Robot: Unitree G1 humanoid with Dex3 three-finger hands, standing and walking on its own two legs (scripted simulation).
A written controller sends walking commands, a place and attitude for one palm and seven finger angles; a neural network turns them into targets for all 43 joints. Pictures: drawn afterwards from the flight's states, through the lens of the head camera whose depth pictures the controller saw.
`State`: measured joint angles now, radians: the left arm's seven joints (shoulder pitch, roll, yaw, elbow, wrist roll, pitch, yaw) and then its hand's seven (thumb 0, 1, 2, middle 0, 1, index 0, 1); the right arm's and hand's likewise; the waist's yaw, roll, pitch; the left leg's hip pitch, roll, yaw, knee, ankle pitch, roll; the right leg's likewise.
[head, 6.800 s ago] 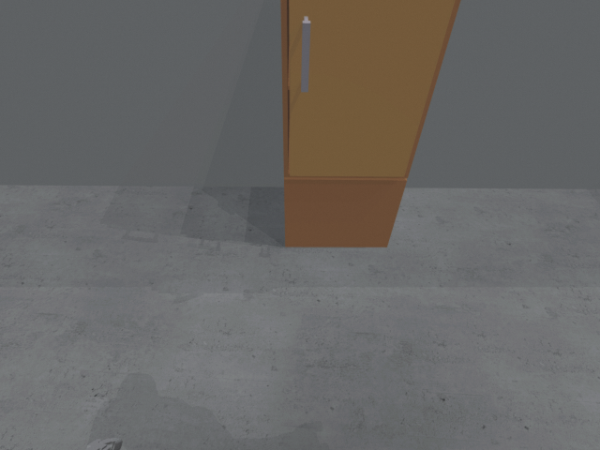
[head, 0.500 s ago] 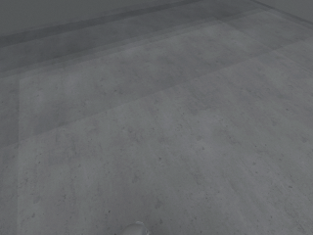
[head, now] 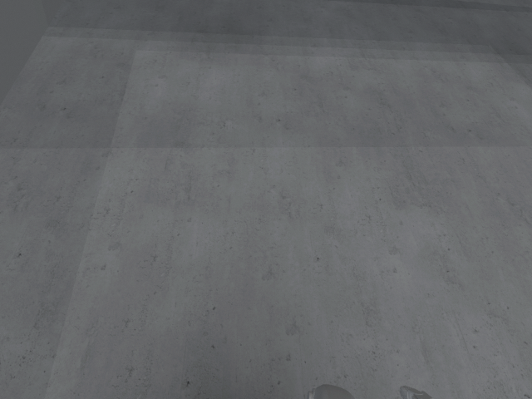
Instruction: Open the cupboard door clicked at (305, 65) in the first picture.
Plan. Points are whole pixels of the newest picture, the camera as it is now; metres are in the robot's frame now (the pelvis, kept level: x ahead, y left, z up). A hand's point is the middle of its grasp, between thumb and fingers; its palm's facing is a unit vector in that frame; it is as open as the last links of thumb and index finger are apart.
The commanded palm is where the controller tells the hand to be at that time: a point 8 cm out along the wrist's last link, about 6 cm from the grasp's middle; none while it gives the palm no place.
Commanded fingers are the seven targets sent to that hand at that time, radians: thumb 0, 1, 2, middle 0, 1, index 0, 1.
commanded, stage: turn to face it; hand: left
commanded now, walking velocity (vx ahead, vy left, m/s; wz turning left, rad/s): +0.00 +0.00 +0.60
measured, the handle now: out of the picture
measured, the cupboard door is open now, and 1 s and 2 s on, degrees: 0 0 0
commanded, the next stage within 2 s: none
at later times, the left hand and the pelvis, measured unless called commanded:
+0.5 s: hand out of the picture +0.07 +0.17 -0.13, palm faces +0.28 -0.92 -0.29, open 7.3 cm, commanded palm none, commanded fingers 0.00 0.90 0.90 -0.20 -0.30 -0.20 -0.30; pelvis +0.01 -0.05 +0.01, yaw +18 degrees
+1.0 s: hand out of the picture -0.10 +0.22 -0.18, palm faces +0.60 -0.76 -0.24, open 7.4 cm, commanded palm none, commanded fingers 0.00 0.90 0.90 -0.20 -0.30 -0.20 -0.30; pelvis +0.00 +0.01 +0.00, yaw +35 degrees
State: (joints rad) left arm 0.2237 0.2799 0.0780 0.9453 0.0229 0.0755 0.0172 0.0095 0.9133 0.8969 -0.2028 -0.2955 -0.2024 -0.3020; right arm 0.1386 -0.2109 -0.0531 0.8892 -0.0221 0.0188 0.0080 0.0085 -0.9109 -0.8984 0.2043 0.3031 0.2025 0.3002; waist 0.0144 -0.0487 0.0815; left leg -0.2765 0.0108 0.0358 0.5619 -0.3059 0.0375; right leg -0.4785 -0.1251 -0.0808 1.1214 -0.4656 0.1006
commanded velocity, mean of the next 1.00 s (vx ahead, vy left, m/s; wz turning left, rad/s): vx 0.00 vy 0.00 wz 0.60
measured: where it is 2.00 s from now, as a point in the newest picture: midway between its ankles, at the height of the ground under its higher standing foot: outside the picture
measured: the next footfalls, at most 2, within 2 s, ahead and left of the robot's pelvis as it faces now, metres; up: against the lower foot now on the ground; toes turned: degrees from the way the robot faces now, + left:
right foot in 0.34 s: +0.07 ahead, -0.14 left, +0.00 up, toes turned +10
left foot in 0.84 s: -0.02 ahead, +0.10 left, +0.00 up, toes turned +37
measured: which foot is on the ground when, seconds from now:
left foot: down 0.00-0.34, up 0.36-0.82, down 0.84-1.00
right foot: up 0.00-0.32, down 0.34-0.84, up 0.86-1.00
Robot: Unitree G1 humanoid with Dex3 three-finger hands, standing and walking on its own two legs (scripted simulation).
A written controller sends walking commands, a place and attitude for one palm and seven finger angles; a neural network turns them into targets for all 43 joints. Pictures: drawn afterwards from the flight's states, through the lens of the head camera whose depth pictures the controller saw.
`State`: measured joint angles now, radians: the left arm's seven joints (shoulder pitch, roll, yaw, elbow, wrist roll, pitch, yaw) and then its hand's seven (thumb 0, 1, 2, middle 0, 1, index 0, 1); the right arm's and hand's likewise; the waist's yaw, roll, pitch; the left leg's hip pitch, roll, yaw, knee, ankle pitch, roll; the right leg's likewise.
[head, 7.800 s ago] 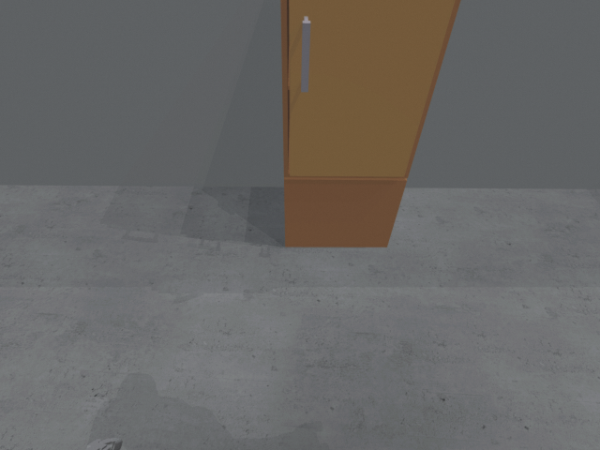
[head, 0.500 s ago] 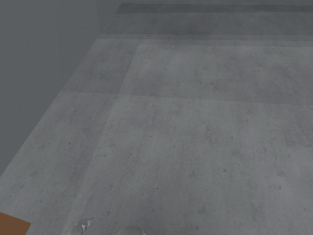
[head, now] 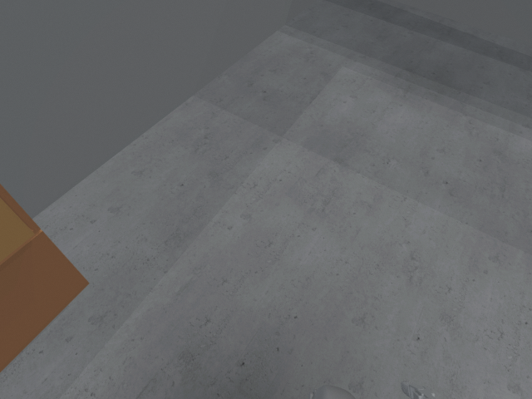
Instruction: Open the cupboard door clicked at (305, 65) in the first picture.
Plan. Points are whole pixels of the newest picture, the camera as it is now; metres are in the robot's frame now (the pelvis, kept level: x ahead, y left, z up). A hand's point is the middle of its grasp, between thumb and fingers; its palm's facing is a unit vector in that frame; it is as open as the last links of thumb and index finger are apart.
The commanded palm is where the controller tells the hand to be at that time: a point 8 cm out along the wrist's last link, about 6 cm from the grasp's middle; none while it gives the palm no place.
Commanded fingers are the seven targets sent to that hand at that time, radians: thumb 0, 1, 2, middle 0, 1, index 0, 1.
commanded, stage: turn to face it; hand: left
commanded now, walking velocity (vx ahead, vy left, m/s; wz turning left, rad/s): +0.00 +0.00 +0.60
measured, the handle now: out of the picture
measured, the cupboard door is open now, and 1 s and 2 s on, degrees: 0 0 0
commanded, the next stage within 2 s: take the last steps up to it in 1.62 s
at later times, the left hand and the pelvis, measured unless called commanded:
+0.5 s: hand out of the picture +0.10 +0.17 -0.13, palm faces +0.26 -0.92 -0.30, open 7.3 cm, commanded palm none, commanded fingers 0.00 0.90 0.90 -0.20 -0.30 -0.20 -0.30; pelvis +0.02 -0.05 +0.00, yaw +18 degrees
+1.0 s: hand out of the picture -0.11 +0.19 -0.19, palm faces +0.61 -0.75 -0.26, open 7.4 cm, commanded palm none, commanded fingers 0.00 0.90 0.90 -0.20 -0.30 -0.20 -0.30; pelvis +0.00 +0.00 -0.01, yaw +36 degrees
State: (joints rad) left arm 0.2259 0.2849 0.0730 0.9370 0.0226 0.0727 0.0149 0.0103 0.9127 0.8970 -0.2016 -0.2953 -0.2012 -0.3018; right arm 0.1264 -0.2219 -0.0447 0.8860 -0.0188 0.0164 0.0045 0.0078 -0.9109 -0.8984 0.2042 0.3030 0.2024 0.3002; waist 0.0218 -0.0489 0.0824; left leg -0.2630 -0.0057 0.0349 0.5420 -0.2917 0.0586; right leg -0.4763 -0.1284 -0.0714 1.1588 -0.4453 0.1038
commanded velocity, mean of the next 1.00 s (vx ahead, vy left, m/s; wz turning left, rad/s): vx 0.00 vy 0.00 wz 0.60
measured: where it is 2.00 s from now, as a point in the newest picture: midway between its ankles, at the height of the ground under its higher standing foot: outside the picture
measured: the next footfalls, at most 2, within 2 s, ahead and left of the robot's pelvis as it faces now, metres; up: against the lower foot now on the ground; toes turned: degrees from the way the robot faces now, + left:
right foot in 0.40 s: +0.08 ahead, -0.15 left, +0.00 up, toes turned +13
left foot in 0.88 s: -0.02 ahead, +0.10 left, +0.00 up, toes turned +38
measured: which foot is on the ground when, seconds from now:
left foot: down 0.00-0.40, up 0.42-0.86, down 0.88-1.00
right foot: up 0.00-0.38, down 0.40-0.88, up 0.90-1.00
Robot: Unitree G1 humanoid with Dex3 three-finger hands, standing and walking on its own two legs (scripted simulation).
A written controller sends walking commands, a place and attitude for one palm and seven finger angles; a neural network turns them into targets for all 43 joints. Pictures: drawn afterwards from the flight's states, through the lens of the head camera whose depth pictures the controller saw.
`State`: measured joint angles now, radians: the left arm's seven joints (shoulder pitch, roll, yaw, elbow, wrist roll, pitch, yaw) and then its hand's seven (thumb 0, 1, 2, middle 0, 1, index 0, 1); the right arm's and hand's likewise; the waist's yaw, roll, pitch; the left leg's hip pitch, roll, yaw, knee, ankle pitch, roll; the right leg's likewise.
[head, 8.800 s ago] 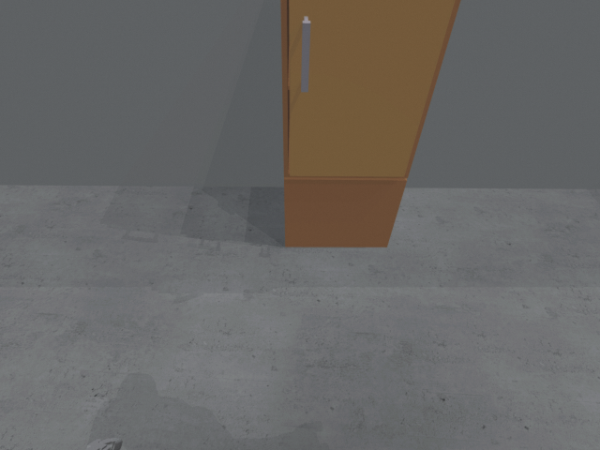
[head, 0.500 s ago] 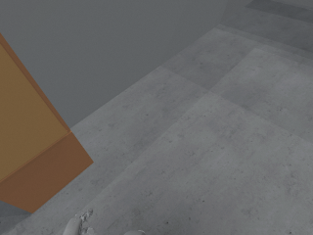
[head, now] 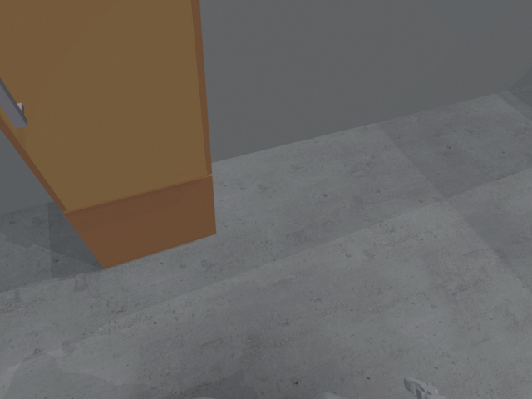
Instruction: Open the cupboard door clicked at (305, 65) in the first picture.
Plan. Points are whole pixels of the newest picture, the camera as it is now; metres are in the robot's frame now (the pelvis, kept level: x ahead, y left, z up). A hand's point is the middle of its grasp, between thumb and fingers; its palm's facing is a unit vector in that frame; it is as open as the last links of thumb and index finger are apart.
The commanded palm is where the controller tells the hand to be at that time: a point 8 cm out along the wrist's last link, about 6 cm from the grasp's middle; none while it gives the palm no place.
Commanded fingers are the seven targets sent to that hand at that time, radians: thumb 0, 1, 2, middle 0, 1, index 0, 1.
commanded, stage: turn to face it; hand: left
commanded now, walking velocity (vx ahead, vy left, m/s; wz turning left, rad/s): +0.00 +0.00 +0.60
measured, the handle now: out of the picture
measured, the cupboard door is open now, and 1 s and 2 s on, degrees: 0 0 0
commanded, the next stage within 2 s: take the last steps up to it in 0.62 s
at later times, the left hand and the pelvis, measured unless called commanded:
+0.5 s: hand out of the picture +0.07 +0.17 -0.12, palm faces +0.25 -0.92 -0.31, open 7.3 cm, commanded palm none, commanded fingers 0.00 0.90 0.90 -0.20 -0.30 -0.20 -0.30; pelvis +0.00 -0.05 +0.01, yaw +16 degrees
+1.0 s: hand out of the picture -0.13 +0.17 -0.17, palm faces +0.47 -0.86 -0.20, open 7.4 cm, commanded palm none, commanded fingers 0.00 0.90 0.90 -0.20 -0.30 -0.20 -0.30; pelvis -0.02 +0.00 +0.01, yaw +25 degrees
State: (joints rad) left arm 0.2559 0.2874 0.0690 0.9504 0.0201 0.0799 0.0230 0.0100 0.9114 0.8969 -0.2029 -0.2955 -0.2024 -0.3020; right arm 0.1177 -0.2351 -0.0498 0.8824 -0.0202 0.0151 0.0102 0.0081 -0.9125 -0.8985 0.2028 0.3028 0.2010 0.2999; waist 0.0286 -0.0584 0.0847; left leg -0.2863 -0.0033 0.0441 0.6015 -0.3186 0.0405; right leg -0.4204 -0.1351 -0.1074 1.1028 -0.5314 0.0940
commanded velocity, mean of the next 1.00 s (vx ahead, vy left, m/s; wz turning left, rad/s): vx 0.09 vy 0.01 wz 0.33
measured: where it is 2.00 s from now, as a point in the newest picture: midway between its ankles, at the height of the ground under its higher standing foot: (227, 395)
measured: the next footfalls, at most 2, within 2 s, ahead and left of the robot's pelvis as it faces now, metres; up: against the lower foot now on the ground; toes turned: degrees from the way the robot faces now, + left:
right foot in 0.40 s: +0.07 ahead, -0.14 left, +0.00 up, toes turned +11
left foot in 0.88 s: -0.06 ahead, +0.08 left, +0.00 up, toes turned +27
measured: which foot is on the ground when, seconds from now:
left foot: down 0.00-0.40, up 0.42-0.86, down 0.88-1.00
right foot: up 0.00-0.38, down 0.40-0.88, up 0.90-1.00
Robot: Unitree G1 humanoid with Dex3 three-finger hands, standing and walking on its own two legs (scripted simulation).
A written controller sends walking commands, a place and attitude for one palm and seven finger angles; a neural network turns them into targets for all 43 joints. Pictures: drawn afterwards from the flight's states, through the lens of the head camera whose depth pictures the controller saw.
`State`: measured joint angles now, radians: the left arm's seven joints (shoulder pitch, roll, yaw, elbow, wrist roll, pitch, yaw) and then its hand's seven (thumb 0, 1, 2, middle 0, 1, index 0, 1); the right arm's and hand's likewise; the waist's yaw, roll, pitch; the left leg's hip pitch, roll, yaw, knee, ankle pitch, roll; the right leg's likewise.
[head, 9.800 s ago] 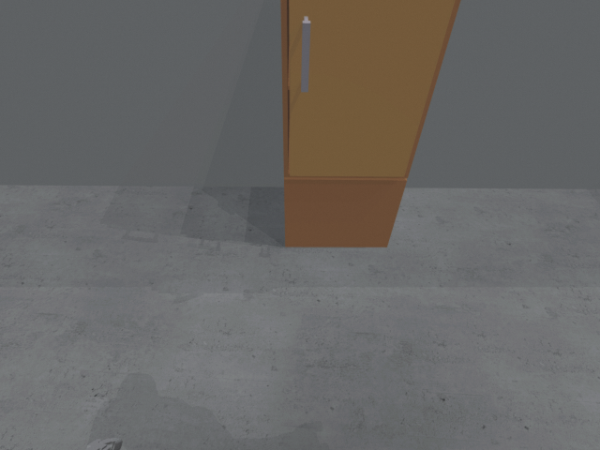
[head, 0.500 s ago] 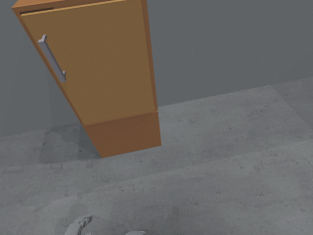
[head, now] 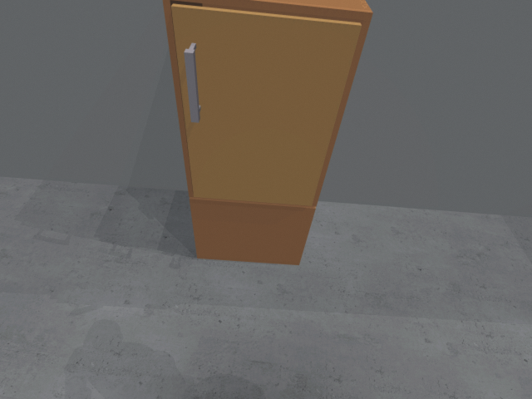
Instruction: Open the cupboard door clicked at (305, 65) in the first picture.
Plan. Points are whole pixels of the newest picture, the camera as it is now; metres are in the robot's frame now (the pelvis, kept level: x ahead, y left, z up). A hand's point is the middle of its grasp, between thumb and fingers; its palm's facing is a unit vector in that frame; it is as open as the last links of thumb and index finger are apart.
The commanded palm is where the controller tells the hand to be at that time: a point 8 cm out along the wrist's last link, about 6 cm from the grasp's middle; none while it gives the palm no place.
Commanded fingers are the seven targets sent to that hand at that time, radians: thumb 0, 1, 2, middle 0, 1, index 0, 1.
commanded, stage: take the last steps up to it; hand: left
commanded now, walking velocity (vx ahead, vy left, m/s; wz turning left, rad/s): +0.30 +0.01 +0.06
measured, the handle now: (194, 84) +0.76 +0.25 +0.09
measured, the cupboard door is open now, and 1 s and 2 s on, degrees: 0 0 0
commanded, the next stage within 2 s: come to a stop and stand still in 0.50 s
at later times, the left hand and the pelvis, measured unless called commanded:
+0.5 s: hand (205, 339) +0.26 +0.13 -0.17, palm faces +0.03 -0.98 -0.20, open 7.3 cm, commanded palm none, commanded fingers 0.00 0.90 0.90 -0.20 -0.30 -0.20 -0.30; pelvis +0.15 -0.04 -0.02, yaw +2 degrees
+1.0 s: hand (191, 370) +0.21 +0.15 -0.19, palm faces +0.09 -0.98 -0.19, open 7.3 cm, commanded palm none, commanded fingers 0.00 0.90 0.90 -0.20 -0.30 -0.20 -0.30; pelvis +0.21 -0.03 -0.01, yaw +1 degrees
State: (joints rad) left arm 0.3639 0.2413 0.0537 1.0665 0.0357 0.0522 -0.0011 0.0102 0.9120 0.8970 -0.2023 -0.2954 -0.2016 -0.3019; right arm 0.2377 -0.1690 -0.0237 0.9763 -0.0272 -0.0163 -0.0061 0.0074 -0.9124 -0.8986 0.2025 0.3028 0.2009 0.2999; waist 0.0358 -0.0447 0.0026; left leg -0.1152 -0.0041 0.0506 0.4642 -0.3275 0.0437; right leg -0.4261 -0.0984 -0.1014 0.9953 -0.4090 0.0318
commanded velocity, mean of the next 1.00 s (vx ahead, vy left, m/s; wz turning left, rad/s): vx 0.05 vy -0.01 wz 0.01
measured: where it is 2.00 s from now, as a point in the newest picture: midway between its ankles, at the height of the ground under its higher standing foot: outside the picture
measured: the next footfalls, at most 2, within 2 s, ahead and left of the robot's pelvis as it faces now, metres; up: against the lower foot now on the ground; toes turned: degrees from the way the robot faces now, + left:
right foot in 0.40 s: +0.27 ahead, -0.13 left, +0.00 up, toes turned -7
left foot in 0.82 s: +0.32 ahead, +0.10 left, +0.00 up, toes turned +6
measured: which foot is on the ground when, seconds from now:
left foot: down 0.00-0.42, up 0.44-0.80, down 0.82-1.00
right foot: up 0.00-0.38, down 0.40-0.88, up 0.90-1.00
